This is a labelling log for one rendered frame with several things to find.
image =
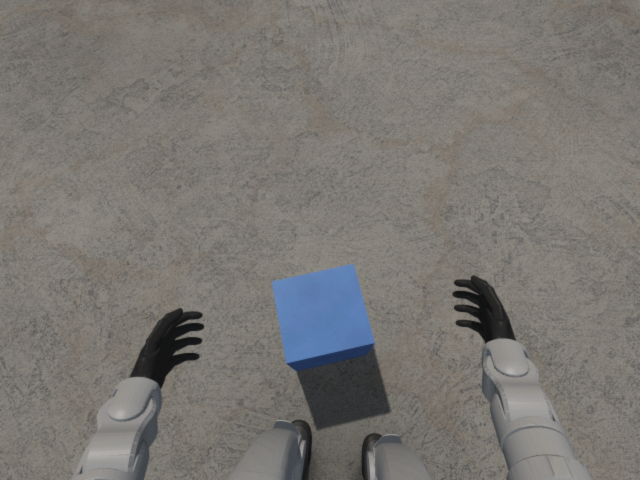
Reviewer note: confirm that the left robot thigh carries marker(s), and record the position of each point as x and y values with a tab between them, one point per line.
277	454

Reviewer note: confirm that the robot left forearm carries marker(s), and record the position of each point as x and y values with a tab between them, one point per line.
127	426

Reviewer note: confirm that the right robot hand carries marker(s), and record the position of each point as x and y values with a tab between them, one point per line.
495	323

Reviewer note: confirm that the right robot foot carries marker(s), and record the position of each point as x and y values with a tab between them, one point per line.
368	443

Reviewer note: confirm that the carton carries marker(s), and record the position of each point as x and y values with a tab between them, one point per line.
322	317

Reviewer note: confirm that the robot right forearm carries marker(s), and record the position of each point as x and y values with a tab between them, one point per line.
530	434

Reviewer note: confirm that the left robot hand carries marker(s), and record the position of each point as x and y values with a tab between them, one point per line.
155	359

